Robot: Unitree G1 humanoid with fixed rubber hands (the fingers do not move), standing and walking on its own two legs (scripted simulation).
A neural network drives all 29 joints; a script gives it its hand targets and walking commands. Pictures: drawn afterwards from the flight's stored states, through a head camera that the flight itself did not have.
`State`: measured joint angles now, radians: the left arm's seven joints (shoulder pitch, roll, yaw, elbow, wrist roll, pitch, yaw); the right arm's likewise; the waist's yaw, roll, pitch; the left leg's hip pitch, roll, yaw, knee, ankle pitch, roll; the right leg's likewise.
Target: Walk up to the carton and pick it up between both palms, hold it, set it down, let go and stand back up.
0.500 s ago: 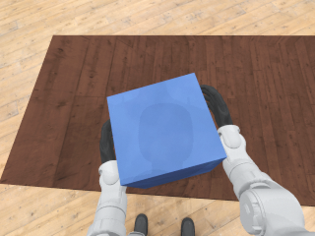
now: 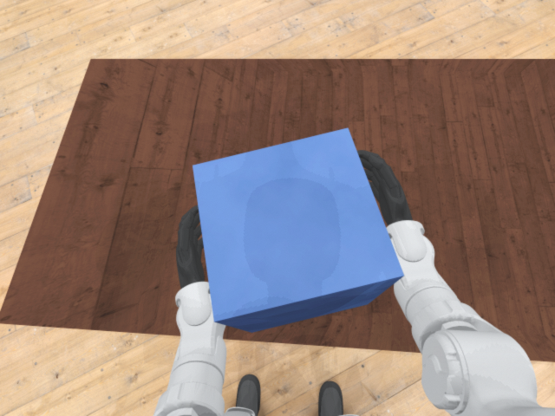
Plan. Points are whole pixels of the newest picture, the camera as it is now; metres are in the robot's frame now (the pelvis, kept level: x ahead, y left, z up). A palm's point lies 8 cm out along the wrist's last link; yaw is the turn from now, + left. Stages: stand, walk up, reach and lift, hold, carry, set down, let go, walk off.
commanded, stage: set down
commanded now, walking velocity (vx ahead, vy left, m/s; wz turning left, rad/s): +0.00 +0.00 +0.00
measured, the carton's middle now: (292, 245) +0.36 +0.04 -0.07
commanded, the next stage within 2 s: none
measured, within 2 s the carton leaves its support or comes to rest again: neither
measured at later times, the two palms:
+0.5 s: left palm (194, 268) +0.32 +0.18 -0.06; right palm (392, 209) +0.42 -0.10 -0.04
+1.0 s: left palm (195, 270) +0.31 +0.18 -0.06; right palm (390, 209) +0.42 -0.10 -0.05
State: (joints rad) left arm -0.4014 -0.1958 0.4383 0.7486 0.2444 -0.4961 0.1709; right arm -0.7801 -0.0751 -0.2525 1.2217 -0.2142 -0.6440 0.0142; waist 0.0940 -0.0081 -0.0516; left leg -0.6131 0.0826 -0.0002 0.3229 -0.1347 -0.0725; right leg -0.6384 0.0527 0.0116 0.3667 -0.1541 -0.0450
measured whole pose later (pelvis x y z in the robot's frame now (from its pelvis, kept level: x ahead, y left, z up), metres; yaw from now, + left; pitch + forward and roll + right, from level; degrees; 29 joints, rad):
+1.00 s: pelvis +0.00 +0.00 +0.00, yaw +0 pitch +26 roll +0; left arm -0.42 -0.20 0.50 0.78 0.28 -0.53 0.15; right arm -0.80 -0.07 -0.29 1.25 -0.28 -0.62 0.00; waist 0.09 -0.01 -0.05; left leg -0.66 0.09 0.00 0.36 -0.13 -0.05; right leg -0.67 0.06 0.01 0.37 -0.15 -0.05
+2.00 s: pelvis -0.04 +0.00 -0.02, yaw -1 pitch +28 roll +0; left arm -0.47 -0.08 0.30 0.96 0.06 -0.53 0.19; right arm -0.83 -0.34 0.19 1.50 0.29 -0.67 0.11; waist 0.16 0.01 -0.16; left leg -0.86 0.09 0.00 0.57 -0.20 -0.07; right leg -0.86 0.06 0.01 0.57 -0.19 -0.05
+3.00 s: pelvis -0.05 +0.00 -0.01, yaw -1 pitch +16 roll +0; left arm -0.15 -0.07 0.11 0.76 0.00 -0.43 0.22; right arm -0.39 -0.46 0.18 1.40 0.41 -0.73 0.26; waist 0.16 0.02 -0.13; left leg -0.63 0.09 0.00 0.57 -0.21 -0.07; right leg -0.63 0.06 0.01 0.57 -0.21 -0.04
